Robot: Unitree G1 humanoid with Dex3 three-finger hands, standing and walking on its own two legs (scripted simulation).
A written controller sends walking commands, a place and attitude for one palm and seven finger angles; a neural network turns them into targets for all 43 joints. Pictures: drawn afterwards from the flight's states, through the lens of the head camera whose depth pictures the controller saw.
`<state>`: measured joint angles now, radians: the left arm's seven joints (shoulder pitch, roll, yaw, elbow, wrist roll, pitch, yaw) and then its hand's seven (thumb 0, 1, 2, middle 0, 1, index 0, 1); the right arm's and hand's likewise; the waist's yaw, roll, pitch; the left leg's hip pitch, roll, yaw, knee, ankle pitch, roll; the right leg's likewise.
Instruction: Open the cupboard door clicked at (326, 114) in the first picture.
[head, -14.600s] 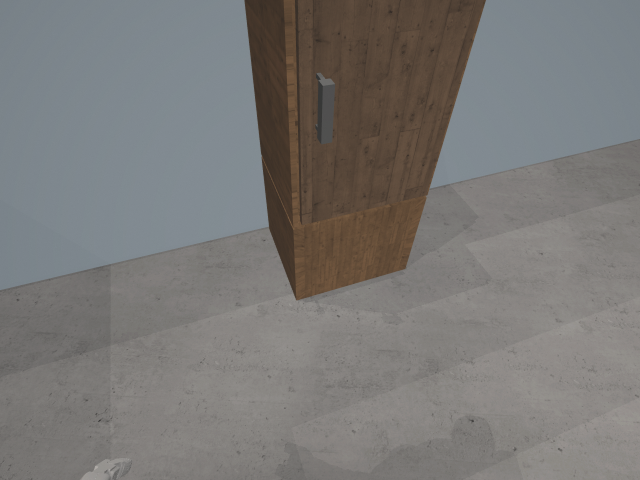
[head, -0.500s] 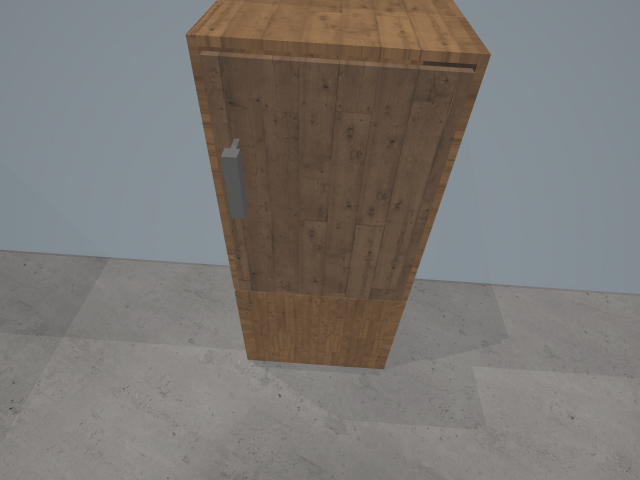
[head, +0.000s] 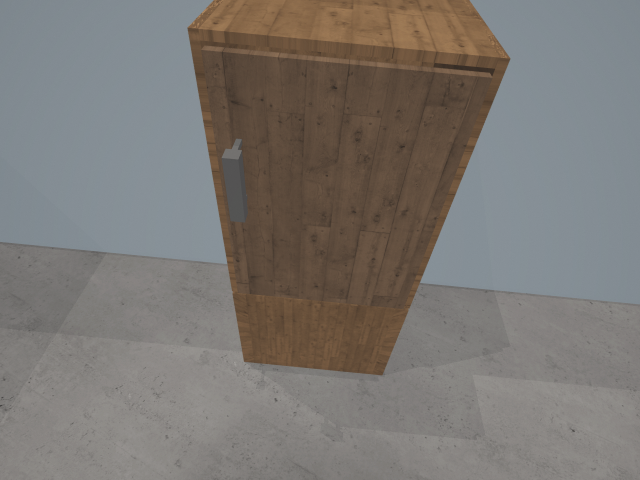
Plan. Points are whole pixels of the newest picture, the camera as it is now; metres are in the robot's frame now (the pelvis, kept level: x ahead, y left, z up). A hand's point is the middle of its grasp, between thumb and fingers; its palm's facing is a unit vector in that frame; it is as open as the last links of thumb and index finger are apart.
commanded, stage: come to a stop and stand still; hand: left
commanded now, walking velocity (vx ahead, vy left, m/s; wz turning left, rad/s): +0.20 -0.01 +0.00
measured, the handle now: (238, 180) +0.58 +0.19 +0.05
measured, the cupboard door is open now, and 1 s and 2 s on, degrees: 0 0 0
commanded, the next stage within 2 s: none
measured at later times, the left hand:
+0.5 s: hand out of the picture +0.07 +0.17 -0.17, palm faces +0.03 -0.97 -0.24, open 7.3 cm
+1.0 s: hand out of the picture +0.00 +0.20 -0.16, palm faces -0.03 -0.98 -0.22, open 7.4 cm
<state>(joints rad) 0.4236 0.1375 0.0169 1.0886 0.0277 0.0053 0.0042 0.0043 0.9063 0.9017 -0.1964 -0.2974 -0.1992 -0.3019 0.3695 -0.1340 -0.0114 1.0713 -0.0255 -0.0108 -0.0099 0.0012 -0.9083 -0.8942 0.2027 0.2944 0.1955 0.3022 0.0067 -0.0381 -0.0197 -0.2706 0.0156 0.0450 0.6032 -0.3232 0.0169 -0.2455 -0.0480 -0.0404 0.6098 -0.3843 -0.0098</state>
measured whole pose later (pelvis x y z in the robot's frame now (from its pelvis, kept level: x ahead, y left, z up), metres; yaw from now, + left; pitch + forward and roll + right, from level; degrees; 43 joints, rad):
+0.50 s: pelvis +0.04 -0.02 +0.00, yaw +0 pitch +1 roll +1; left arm 0.25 0.18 0.04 1.00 0.02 0.00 0.04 0.01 0.92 0.90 -0.20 -0.30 -0.20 -0.30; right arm 0.19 -0.16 -0.04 1.01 -0.01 0.00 -0.05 0.00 -0.92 -0.89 0.20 0.29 0.20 0.30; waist 0.00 -0.01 0.07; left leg -0.26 0.03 0.10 0.58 -0.30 0.00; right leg -0.20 -0.04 -0.06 0.56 -0.37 0.00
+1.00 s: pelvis -0.04 +0.01 +0.00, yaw -2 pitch -2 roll -1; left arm 0.31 0.19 0.00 0.94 0.02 0.03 0.02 0.00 0.90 0.90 -0.20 -0.30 -0.20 -0.30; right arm 0.29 -0.19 -0.01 0.97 -0.03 0.02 0.00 0.00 -0.92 -0.89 0.20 0.29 0.20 0.30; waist -0.02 0.02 0.01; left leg -0.33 -0.01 0.07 0.54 -0.21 0.06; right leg -0.28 -0.01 0.00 0.55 -0.33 0.00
